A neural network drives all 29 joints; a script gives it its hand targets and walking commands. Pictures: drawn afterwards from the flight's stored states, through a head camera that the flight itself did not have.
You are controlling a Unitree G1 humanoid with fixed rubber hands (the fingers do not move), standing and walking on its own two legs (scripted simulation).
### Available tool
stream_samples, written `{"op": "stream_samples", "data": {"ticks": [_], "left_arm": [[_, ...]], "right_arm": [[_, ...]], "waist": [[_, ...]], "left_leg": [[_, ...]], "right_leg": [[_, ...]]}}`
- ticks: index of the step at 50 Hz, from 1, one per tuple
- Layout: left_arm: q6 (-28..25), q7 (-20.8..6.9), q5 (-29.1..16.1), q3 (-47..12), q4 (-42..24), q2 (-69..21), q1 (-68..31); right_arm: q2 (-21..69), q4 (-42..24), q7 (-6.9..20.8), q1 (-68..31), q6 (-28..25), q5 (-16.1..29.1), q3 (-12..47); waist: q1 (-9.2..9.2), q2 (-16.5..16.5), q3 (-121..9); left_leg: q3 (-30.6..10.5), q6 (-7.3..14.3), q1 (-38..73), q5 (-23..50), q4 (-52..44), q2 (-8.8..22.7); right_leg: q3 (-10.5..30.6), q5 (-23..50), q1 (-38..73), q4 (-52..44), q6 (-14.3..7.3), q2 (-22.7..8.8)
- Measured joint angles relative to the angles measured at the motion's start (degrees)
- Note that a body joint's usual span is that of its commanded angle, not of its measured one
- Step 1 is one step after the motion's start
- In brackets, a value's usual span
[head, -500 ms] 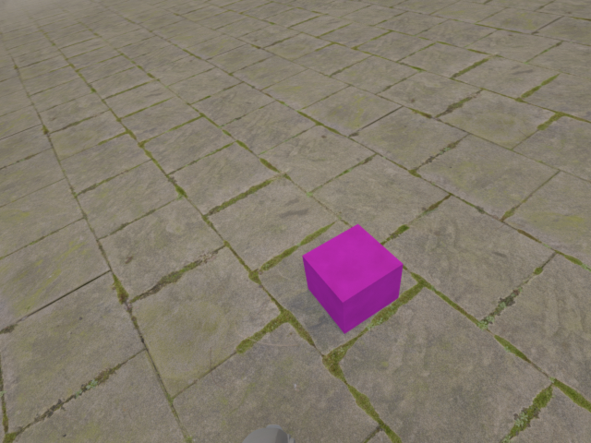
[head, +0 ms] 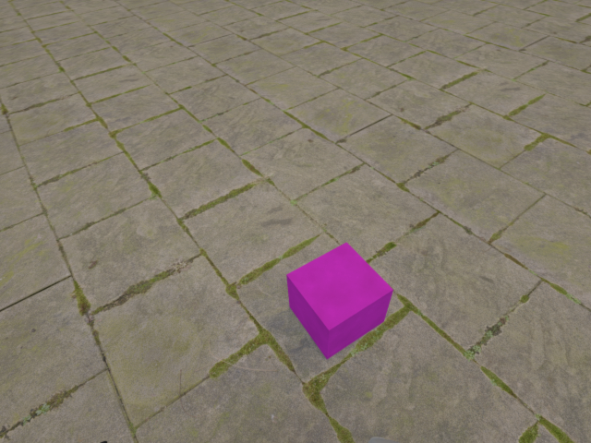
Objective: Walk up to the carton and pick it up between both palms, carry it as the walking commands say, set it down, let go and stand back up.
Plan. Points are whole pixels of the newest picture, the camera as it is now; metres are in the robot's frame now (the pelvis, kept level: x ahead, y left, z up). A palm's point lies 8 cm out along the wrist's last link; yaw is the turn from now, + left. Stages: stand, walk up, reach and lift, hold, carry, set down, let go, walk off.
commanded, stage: walk up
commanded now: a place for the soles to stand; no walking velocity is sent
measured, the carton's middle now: (337, 299) +0.72 -0.10 -0.64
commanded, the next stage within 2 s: none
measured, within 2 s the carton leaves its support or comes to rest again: neither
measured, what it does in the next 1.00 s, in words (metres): walks ahead: left foot, then right foot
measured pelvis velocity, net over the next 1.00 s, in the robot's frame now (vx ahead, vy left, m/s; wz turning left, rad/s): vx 0.17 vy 0.04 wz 0.01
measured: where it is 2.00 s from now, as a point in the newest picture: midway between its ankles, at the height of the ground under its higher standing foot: outside the picture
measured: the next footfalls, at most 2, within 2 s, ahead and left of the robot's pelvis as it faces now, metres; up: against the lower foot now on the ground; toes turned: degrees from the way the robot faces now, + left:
left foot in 0.36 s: +0.19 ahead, +0.13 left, +0.00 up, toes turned +2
right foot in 0.76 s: +0.25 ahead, -0.12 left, +0.00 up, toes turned -5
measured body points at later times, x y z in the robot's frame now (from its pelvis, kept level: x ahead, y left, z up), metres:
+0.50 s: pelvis +0.09 +0.05 +0.00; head +0.10 +0.04 +0.45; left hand +0.17 +0.38 -0.08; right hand +0.18 -0.27 -0.09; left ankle +0.15 +0.13 -0.71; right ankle +0.12 -0.10 -0.66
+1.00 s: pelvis +0.17 +0.04 -0.01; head +0.20 +0.01 +0.43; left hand +0.24 +0.39 -0.07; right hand +0.26 -0.27 -0.13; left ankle +0.22 +0.14 -0.69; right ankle +0.21 -0.11 -0.71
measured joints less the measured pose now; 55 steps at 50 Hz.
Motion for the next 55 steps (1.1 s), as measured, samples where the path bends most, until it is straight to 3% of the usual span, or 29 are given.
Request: {"op": "stream_samples", "data": {"ticks": [4, 6, 12, 18, 20, 24, 31, 38, 43, 48, 51, 55], "left_arm": [[-0.86, 0.89, 0.0, -0.01, 0.06, -0.61, 0.16], [-0.9, 1.31, 0.0, -0.02, 0.06, -0.65, 0.87], [-0.88, 1.41, 0.0, -0.02, 0.05, 0.22, 1.5], [-0.67, 1.53, 0.01, -0.03, 0.06, 0.62, 1.51], [0.05, 1.68, 0.01, -0.03, 0.14, 0.53, 1.23], [0.69, 1.77, 0.0, -0.05, 0.05, 0.62, 0.5], [0.69, 1.91, 0.0, -0.04, 0.04, 0.83, 0.5], [-0.58, 3.52, 0.0, -0.01, 0.12, 1.37, 1.41], [-0.77, 5.19, 0.0, -0.03, 0.25, 0.62, 1.77], [-0.76, 5.93, 0.0, -0.05, 0.25, 0.62, 1.79], [-0.59, 6.09, 0.0, -0.06, 0.25, 0.65, 1.8], [1.04, 6.14, 0.0, -0.11, 0.28, 0.59, 0.48]], "right_arm": [[-0.03, 0.02, -0.11, -0.81, 1.37, 0.0, 0.0], [-0.06, -0.03, 0.2, -1.32, 1.45, 0.0, -0.01], [-0.08, -0.02, 1.47, -1.62, 2.19, 0.0, 0.01], [-0.24, -0.07, 2.06, -1.58, 2.39, 0.01, -0.02], [-0.25, -0.02, 1.45, -1.55, 1.88, 0.0, -0.04], [-0.04, -0.04, 0.07, -1.53, 1.78, 0.0, -0.02], [-0.03, -0.02, 0.23, -1.52, 1.87, 0.0, 0.01], [0.0, -0.01, 0.9, -1.64, 3.7, 0.0, -0.01], [-0.07, -0.03, 0.38, -2.8, 5.15, 0.0, -0.01], [-0.09, -0.03, 0.42, -3.2, 5.15, 0.0, 0.0], [-0.14, -0.08, 0.23, -3.16, 5.07, 0.0, -0.01], [0.33, -0.03, -0.33, -3.17, 4.56, 0.0, -0.01]], "waist": [[0.07, 2.56, 0.58], [0.07, 3.65, 0.99], [0.04, 5.43, 2.05], [-0.01, 5.45, 0.47], [-0.04, 5.09, 0.46], [-0.2, 4.21, 0.91], [-0.17, 3.2, 1.95], [-0.11, 2.95, 0.8], [-0.14, 5.29, 1.68], [-0.15, 7.18, 2.68], [-0.2, 7.25, 2.61], [-0.24, 6.2, 2.95]], "left_leg": [[-0.01, 0.43, -7.51, -1.47, 15.49, 0.31], [-0.07, 0.43, -10.66, -1.52, 17.13, 0.33], [-0.11, 0.43, -15.49, -1.54, 14.7, 0.35], [-0.17, 0.51, -11.66, 0.49, 5.26, 0.47], [0.65, 1.13, -11.5, 6.14, 4.96, 0.45], [1.33, 2.03, -10.51, 5.84, 3.8, 0.43], [1.38, 2.22, -6.58, 4.38, 1.73, 0.41], [1.52, 1.84, -6.0, -0.1, 5.21, 0.3], [1.42, 1.84, -13.19, -0.78, 16.43, 0.46], [1.4, 1.84, -16.73, -0.79, 16.31, 0.6], [1.31, 1.84, -14.17, -0.81, 10.63, 0.63], [2.29, 2.54, -12.87, 2.06, 9.5, 0.62]], "right_leg": [[-1.83, 1.57, 0.55, 1.92, -0.09, 0.15], [-2.09, 1.32, 1.58, 1.21, -0.09, 0.15], [-2.04, -0.59, 4.63, 0.89, -0.09, 0.13], [-1.68, -3.32, 5.41, 1.92, 0.45, 0.14], [-0.59, -6.45, 3.2, 8.09, 0.44, 0.21], [0.58, -6.12, -3.01, 18.33, 0.45, 1.03], [0.63, -6.08, -5.59, 16.49, 0.45, 1.01], [0.77, -0.34, 0.57, 1.11, 0.45, 1.04], [0.14, -1.66, -0.21, 4.18, 1.13, 0.99], [0.47, -2.49, 0.3, 4.19, 1.62, 0.74], [1.39, -3.27, 0.14, 5.22, 2.36, 0.78], [2.78, -7.8, -2.44, 12.66, 1.66, 1.4]]}}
